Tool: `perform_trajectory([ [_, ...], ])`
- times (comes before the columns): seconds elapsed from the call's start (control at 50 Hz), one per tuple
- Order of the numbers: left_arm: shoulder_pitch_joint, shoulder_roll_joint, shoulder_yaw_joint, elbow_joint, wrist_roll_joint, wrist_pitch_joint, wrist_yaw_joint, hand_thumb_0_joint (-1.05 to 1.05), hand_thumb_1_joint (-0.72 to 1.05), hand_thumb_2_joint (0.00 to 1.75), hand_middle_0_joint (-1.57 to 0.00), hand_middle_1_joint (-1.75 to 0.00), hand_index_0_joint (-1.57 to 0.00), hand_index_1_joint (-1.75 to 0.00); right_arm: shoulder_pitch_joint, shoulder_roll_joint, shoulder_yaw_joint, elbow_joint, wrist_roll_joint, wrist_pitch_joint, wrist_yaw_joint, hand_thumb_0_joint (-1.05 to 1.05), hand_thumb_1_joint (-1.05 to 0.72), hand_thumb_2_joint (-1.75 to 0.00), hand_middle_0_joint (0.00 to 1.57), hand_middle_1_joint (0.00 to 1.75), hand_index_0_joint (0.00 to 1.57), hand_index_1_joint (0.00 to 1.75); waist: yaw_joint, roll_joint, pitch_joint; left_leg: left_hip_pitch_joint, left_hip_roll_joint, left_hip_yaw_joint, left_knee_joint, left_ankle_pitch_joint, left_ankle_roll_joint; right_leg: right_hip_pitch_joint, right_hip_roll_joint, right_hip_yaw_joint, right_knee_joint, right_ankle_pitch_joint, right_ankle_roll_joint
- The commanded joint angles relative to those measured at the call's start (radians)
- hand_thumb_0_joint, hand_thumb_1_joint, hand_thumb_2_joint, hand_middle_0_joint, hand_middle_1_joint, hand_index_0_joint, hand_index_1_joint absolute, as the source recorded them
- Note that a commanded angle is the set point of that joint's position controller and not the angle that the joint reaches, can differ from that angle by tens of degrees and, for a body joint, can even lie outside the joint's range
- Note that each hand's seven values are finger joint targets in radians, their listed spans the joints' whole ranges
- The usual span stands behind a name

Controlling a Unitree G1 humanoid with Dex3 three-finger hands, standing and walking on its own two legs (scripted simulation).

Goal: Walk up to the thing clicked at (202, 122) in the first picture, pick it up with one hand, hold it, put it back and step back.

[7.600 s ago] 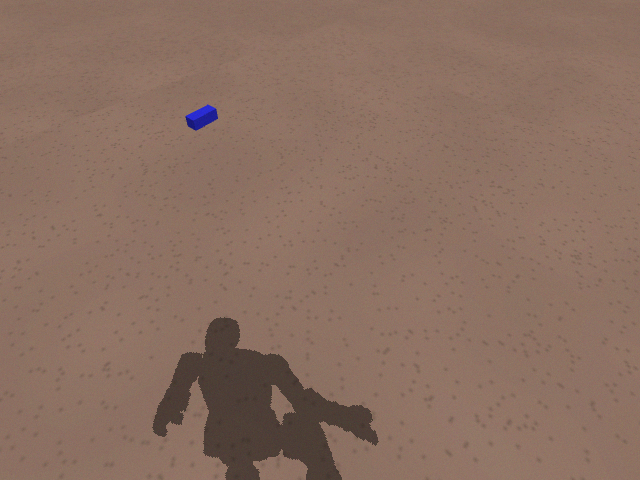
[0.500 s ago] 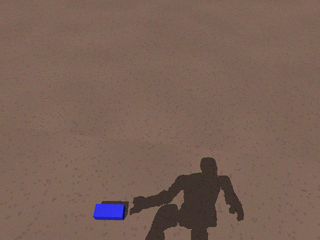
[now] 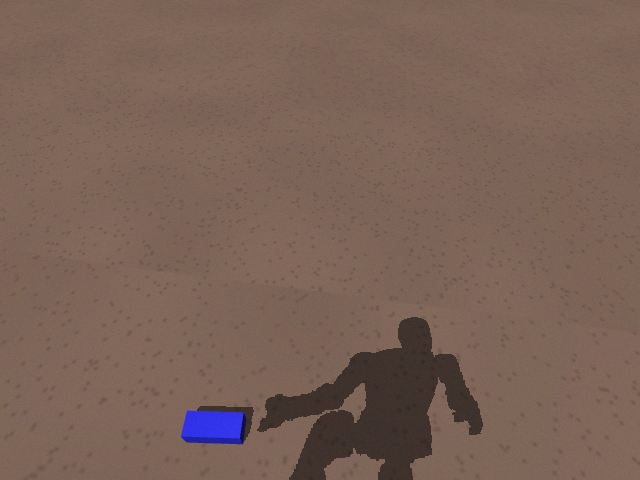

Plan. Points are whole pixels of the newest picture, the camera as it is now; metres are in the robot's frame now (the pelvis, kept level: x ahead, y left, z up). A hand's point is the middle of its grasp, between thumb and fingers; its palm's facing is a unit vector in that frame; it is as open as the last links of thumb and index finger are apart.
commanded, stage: stand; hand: left
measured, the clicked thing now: (214, 427) +0.39 +0.30 -0.75
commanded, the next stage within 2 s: none
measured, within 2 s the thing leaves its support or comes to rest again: neither
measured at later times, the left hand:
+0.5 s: hand out of the picture +0.07 +0.25 -0.16, palm faces -0.01 -0.94 -0.35, open 7.4 cm
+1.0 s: hand out of the picture +0.08 +0.25 -0.16, palm faces -0.01 -0.94 -0.35, open 7.4 cm
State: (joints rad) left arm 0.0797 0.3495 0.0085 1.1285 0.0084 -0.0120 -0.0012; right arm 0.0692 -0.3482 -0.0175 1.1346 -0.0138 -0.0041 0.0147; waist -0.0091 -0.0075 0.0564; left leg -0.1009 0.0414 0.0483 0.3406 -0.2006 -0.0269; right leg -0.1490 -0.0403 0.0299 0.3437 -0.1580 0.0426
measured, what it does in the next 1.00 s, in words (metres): stands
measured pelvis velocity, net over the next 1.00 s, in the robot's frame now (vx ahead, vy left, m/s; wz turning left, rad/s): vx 0.00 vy -0.01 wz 0.01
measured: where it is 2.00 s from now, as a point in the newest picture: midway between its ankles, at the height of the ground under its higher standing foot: outside the picture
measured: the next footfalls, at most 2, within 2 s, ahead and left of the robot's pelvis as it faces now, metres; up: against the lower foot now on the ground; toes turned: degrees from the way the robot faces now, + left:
none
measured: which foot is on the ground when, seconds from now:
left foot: down 0.00-1.00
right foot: down 0.00-1.00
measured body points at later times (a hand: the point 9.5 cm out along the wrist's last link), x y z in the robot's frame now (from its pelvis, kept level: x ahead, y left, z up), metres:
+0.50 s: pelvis +0.00 -0.01 +0.00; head +0.01 -0.01 +0.45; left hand +0.07 +0.30 -0.13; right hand +0.08 -0.31 -0.13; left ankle -0.01 +0.13 -0.75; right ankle +0.02 -0.15 -0.75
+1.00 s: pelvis +0.00 -0.01 +0.00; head +0.01 +0.00 +0.45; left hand +0.08 +0.30 -0.13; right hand +0.08 -0.31 -0.13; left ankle -0.01 +0.13 -0.75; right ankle +0.02 -0.15 -0.75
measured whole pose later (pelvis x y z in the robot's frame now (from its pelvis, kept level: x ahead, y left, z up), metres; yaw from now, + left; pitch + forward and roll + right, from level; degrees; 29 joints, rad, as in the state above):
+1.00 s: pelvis +0.00 -0.01 +0.00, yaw +1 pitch -2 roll +0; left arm 0.11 0.36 0.00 1.13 0.01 -0.01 0.00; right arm 0.11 -0.35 -0.01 1.14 -0.01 0.00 0.01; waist 0.00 0.00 0.05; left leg -0.10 0.05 0.03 0.33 -0.19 -0.04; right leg -0.14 -0.04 0.01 0.33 -0.16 0.03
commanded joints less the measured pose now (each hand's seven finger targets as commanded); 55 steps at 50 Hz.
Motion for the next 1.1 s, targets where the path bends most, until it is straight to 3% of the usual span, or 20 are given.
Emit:
perform_trajectory([
  [0.0, -0.044, 0.219, 0.039, -0.058, 0.001, -0.020, 0.009, 0.00, 0.90, 0.90, -0.20, -0.30, -0.20, -0.30, -0.047, -0.213, -0.044, -0.063, 0.004, -0.018, -0.013, 0.00, -0.90, -0.90, 0.20, 0.30, 0.20, 0.30, -0.003, 0.010, -0.091, 0.005, 0.100, -0.086, -0.072, 0.091, 0.032, 0.032, -0.085, 0.065, -0.046, 0.136, -0.044],
  [0.06, -0.022, 0.214, 0.038, -0.056, 0.003, -0.021, 0.008, 0.00, 0.90, 0.90, -0.20, -0.30, -0.20, -0.30, -0.048, -0.214, -0.045, -0.066, 0.005, -0.020, -0.014, 0.00, -0.90, -0.90, 0.20, 0.30, 0.20, 0.30, -0.001, 0.016, -0.104, 0.024, 0.101, -0.081, -0.064, 0.137, 0.034, 0.035, -0.089, 0.065, -0.048, 0.192, -0.046],
  [0.18, -0.018, 0.217, 0.037, -0.056, 0.002, -0.019, 0.008, 0.00, 0.90, 0.90, -0.20, -0.30, -0.20, -0.30, -0.052, -0.216, -0.043, -0.066, 0.006, -0.019, -0.013, 0.00, -0.90, -0.90, 0.20, 0.30, 0.20, 0.30, 0.004, 0.013, -0.085, 0.022, 0.100, -0.087, -0.073, 0.094, 0.033, 0.014, -0.084, 0.061, -0.059, 0.133, -0.045],
  [0.32, -0.021, 0.213, 0.035, -0.055, 0.002, -0.018, 0.007, 0.00, 0.90, 0.90, -0.20, -0.30, -0.20, -0.30, -0.040, -0.216, -0.040, -0.062, 0.005, -0.020, -0.013, 0.00, -0.90, -0.90, 0.20, 0.30, 0.20, 0.30, 0.003, 0.013, -0.080, 0.008, 0.098, -0.088, -0.075, 0.084, 0.034, 0.022, -0.086, 0.062, -0.062, 0.133, -0.047],
  [0.44, -0.015, 0.225, 0.036, -0.053, 0.002, -0.017, 0.006, 0.00, 0.90, 0.90, -0.20, -0.30, -0.20, -0.30, -0.037, -0.212, -0.040, -0.060, 0.004, -0.017, -0.012, 0.00, -0.90, -0.90, 0.20, 0.30, 0.20, 0.30, 0.006, 0.000, -0.065, 0.004, 0.096, -0.093, -0.084, 0.023, 0.033, -0.002, -0.083, 0.066, -0.067, 0.048, -0.050],
  [0.6, -0.011, 0.228, 0.036, -0.056, 0.003, -0.020, 0.007, 0.00, 0.90, 0.90, -0.20, -0.30, -0.20, -0.30, -0.012, -0.212, -0.037, -0.059, 0.004, -0.019, -0.013, 0.00, -0.90, -0.90, 0.20, 0.30, 0.20, 0.30, 0.000, 0.005, -0.090, 0.005, 0.102, -0.092, -0.072, 0.096, 0.035, 0.035, -0.092, 0.064, -0.057, 0.142, -0.049],
  [0.64, -0.010, 0.222, 0.033, -0.057, 0.001, -0.019, 0.007, 0.00, 0.90, 0.90, -0.20, -0.30, -0.20, -0.30, -0.019, -0.218, -0.037, -0.057, 0.004, -0.021, -0.013, 0.00, -0.90, -0.90, 0.20, 0.30, 0.20, 0.30, 0.005, 0.017, -0.091, 0.012, 0.101, -0.092, -0.073, 0.111, 0.032, 0.026, -0.089, 0.059, -0.054, 0.138, -0.049],
  [0.72, -0.012, 0.222, 0.033, -0.055, 0.001, -0.016, 0.007, 0.00, 0.90, 0.90, -0.20, -0.30, -0.20, -0.30, -0.015, -0.218, -0.037, -0.056, 0.005, -0.017, -0.014, 0.00, -0.90, -0.90, 0.20, 0.30, 0.20, 0.30, 0.005, 0.005, -0.066, -0.008, 0.096, -0.093, -0.078, 0.047, 0.033, 0.012, -0.085, 0.060, -0.068, 0.072, -0.049],
  [0.88, -0.009, 0.223, 0.031, -0.056, 0.002, -0.018, 0.006, 0.00, 0.90, 0.90, -0.20, -0.30, -0.20, -0.30, -0.004, -0.219, -0.035, -0.057, 0.005, -0.020, -0.014, 0.00, -0.90, -0.90, 0.20, 0.30, 0.20, 0.30, 0.004, 0.011, -0.078, -0.001, 0.097, -0.093, -0.073, 0.097, 0.034, 0.024, -0.089, 0.059, -0.062, 0.130, -0.049],
  [1.08, -0.003, 0.221, 0.031, -0.057, 0.001, -0.015, 0.004, 0.00, 0.90, 0.90, -0.20, -0.30, -0.20, -0.30, -0.009, -0.222, -0.034, -0.060, 0.005, -0.021, -0.014, 0.00, -0.90, -0.90, 0.20, 0.30, 0.20, 0.30, 0.010, 0.016, -0.074, 0.002, 0.099, -0.095, -0.077, 0.086, 0.032, 0.022, -0.088, 0.058, -0.058, 0.103, -0.053],
])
